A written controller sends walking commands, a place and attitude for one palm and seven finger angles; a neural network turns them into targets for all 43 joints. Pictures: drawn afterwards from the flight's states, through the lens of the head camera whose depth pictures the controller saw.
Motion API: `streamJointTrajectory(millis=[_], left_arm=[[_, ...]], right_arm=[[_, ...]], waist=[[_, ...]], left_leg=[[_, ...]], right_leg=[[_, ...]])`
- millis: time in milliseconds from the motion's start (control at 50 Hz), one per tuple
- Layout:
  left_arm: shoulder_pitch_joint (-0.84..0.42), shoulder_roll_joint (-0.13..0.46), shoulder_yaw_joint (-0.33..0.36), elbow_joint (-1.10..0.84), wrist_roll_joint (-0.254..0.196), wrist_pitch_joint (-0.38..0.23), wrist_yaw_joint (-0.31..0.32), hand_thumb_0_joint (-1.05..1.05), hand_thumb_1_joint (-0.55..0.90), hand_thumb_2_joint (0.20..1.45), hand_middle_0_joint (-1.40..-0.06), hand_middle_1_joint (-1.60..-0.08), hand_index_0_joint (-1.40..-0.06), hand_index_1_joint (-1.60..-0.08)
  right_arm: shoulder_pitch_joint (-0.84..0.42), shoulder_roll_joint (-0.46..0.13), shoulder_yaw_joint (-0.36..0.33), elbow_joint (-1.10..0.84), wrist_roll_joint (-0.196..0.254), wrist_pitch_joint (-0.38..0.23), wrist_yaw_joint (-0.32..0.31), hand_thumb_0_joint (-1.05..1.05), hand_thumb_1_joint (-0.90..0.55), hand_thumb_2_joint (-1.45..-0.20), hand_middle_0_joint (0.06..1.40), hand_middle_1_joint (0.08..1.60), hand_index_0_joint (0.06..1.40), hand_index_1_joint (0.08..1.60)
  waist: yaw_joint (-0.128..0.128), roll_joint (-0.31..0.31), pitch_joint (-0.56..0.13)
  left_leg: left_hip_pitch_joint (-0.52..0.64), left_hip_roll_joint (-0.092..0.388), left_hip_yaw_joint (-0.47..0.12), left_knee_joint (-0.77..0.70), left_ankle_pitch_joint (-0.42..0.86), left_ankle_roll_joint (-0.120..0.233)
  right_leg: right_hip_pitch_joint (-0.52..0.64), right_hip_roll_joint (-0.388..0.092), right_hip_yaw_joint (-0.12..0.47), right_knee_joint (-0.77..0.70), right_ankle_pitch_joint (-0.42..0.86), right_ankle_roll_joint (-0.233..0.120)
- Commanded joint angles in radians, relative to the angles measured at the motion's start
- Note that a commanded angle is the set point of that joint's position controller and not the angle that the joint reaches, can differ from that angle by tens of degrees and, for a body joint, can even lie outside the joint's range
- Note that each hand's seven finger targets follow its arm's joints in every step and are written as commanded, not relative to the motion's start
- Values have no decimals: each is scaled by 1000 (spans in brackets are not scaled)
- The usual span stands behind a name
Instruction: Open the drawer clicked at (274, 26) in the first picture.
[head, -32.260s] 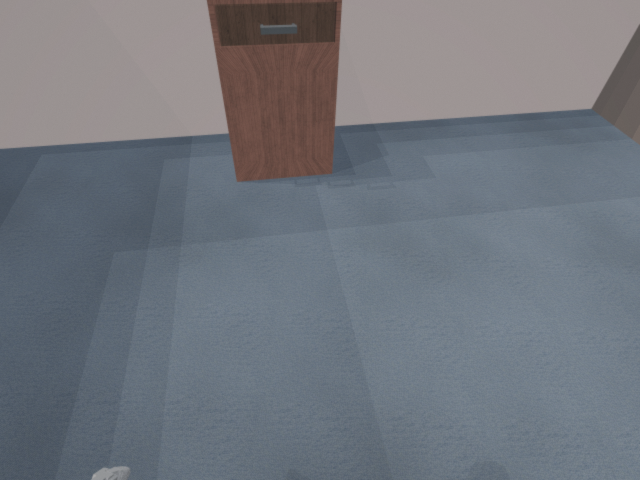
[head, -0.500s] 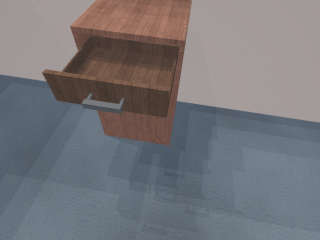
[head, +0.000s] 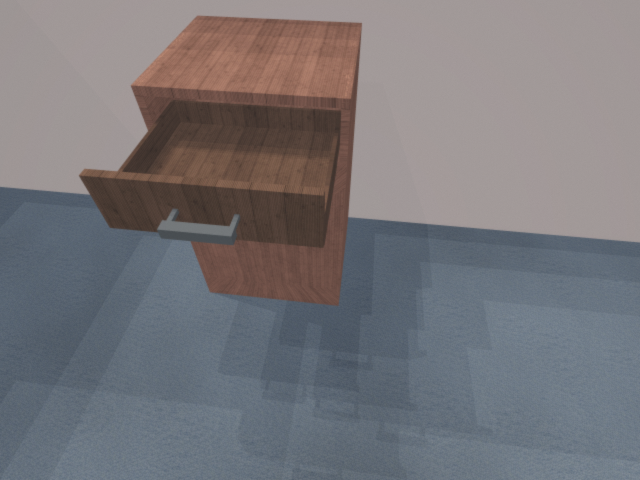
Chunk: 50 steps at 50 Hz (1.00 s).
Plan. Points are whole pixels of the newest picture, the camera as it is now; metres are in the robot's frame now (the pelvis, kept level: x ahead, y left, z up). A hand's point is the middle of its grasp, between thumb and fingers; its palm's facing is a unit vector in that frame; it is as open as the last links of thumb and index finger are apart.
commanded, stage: let the arm hang, fingers relaxed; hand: left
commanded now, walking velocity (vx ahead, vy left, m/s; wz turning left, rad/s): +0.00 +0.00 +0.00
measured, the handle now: (201, 224) +0.54 +0.25 -0.04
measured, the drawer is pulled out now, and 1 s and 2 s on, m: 0.29 0.29 0.29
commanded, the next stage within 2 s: look to check the result in 0.14 s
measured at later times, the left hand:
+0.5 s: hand out of the picture +0.01 +0.17 -0.17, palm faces +0.02 -0.97 -0.24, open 7.4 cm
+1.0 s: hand out of the picture +0.06 +0.19 -0.16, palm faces +0.00 -0.96 -0.28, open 7.4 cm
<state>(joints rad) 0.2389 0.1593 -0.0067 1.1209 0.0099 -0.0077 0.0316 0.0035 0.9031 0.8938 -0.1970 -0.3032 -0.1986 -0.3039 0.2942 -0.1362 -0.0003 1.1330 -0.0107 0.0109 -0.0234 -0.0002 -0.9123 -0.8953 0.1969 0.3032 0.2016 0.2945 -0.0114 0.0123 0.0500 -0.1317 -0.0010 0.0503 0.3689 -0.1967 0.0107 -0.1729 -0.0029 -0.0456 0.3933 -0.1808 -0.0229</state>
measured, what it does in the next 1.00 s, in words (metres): stands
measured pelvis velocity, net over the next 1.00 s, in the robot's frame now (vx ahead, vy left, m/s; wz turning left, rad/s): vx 0.01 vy -0.02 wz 0.00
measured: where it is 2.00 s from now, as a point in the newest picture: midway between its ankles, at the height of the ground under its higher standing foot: outside the picture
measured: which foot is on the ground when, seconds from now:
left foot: down 0.00-1.00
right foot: down 0.00-1.00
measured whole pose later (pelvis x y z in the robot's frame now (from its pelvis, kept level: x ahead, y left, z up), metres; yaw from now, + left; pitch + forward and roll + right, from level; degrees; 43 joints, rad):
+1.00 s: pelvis +0.01 -0.02 +0.00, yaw +0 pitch -2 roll +0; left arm 0.17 0.23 0.02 1.13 0.01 -0.02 0.03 0.00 0.90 0.89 -0.20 -0.30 -0.20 -0.30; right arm 0.21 -0.22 -0.02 1.13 -0.01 0.01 -0.02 0.00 -0.91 -0.90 0.20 0.30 0.20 0.29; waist -0.01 0.02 0.07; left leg -0.10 0.04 0.04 0.33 -0.20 -0.03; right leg -0.13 0.04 -0.06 0.33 -0.17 -0.06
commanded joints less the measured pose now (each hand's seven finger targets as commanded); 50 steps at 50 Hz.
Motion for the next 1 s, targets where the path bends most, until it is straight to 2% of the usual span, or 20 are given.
streamJointTrajectory(millis=[0, 20, 80, 100, 180, 220, 320, 420, 480, 520, 580, 660, 740, 820, 880, 980], left_arm=[[61, 141, 35, -12, 3, -9, 5, 0, 900, 900, -200, -300, -200, -300], [67, 138, 34, -14, 3, -10, 6, 0, 900, 900, -200, -300, -200, -300], [53, 138, 35, -12, 3, -10, 4, 0, 900, 900, -200, -300, -200, -300], [50, 145, 37, -12, 2, -11, 4, 0, 900, 900, -200, -300, -200, -300], [46, 147, 37, -11, 2, -12, 4, 0, 900, 900, -200, -300, -200, -300], [48, 149, 38, -10, 2, -14, 5, 0, 900, 900, -200, -300, -200, -300], [41, 157, 39, -9, 2, -14, 5, 0, 900, 900, -200, -300, -200, -300], [38, 163, 42, -6, 2, -14, 5, 0, 900, 900, -200, -300, -200, -300], [23, 171, 43, -5, 1, -14, 5, 0, 900, 900, -200, -300, -200, -300], [31, 175, 46, -6, 2, -17, 6, 0, 900, 900, -200, -300, -200, -300], [18, 182, 47, -7, 1, -16, 5, 0, 900, 900, -200, -300, -200, -300], [6, 195, 49, -9, 1, -17, 5, 0, 900, 900, -200, -300, -200, -300], [-5, 208, 54, -14, 1, -21, 5, 0, 900, 900, -200, -300, -200, -300], [-19, 220, 58, -20, 2, -23, 4, 0, 900, 900, -200, -300, -200, -300], [-41, 233, 58, -22, 1, -22, 2, 0, 900, 900, -200, -300, -200, -300], [-59, 249, 59, -28, 0, -23, 0, 0, 900, 900, -200, -300, -200, -300]], right_arm=[[66, -101, -18, -16, -1, -16, -12, 0, -900, -900, 200, 300, 200, 300], [63, -101, -19, -20, 0, -15, -13, 0, -900, -900, 200, 300, 200, 300], [57, -104, -18, -17, -2, -15, -14, 0, -900, -900, 200, 300, 200, 300], [60, -107, -19, -16, -2, -15, -13, 0, -900, -900, 200, 300, 200, 300], [50, -110, -21, -16, -1, -13, -14, 0, -900, -900, 200, 300, 200, 300], [45, -116, -21, -19, 0, -11, -14, 0, -900, -900, 200, 300, 200, 300], [38, -125, -23, -18, -1, -8, -13, 0, -900, -900, 200, 300, 200, 300], [27, -136, -26, -20, -1, -7, -14, 0, -900, -900, 200, 300, 200, 300], [26, -144, -26, -19, -3, -8, -14, 0, -900, -900, 200, 300, 200, 300], [20, -149, -28, -20, 0, -10, -14, 0, -900, -900, 200, 300, 200, 300], [13, -155, -29, -18, -3, -10, -14, 0, -900, -900, 200, 300, 200, 300], [2, -166, -32, -21, -4, -7, -13, 0, -900, -900, 200, 300, 200, 300], [-13, -180, -34, -24, -3, -11, -13, 0, -900, -900, 200, 300, 200, 300], [-28, -195, -37, -31, -2, -14, -14, 0, -900, -900, 200, 300, 200, 300], [-37, -209, -36, -29, -4, -13, -12, 0, -900, -900, 200, 300, 200, 300], [-53, -229, -38, -33, -5, -15, -10, 0, -900, -900, 200, 300, 200, 300]], waist=[[5, 22, 48], [6, 4, 44], [4, 25, 52], [2, 2, 37], [1, 11, 34], [1, -10, 33], [-1, 13, 37], [0, -13, 38], [-3, -1, 33], [2, -17, 17], [0, 3, 14], [-3, -11, 35], [-1, 11, 6], [0, -7, -8], [-2, 12, 7], [-1, 1, -14]], left_leg=[[-49, 97, -94, -87, 34, 18], [-39, 100, -95, -82, 41, 19], [-43, 98, -92, -82, 50, 16], [-38, 99, -92, -81, 52, 15], [-26, 97, -87, -74, 57, 14], [-16, 99, -88, -71, 60, 14], [-9, 98, -83, -69, 46, 10], [-1, 102, -84, -71, 37, 10], [-7, 104, -84, -74, 49, 10], [9, 106, -83, -72, 56, 10], [3, 104, -81, -72, 59, 8], [1, 103, -79, -70, 39, 6], [17, 110, -80, -69, 70, 6], [26, 113, -81, -74, 94, 4], [10, 114, -80, -80, 83, 1], [20, 117, -86, -88, 89, 1]], right_leg=[[-20, -94, 97, -92, 4, -24], [-23, -91, 94, -92, 12, -23], [-19, -96, 98, -98, 25, -24], [-9, -96, 98, -97, 27, -24], [-10, -99, 103, -109, 36, -25], [-18, -98, 102, -112, 39, -25], [-26, -98, 111, -128, 11, -26], [-31, -96, 114, -139, -8, -26], [-14, -98, 114, -135, 12, -27], [-9, -97, 115, -136, 26, -27], [2, -101, 119, -137, 38, -27], [-13, -101, 126, -153, 10, -24], [9, -104, 124, -143, 68, -27], [22, -103, 123, -132, 129, -26], [30, -106, 125, -138, 119, -25], [42, -106, 125, -139, 116, -26]])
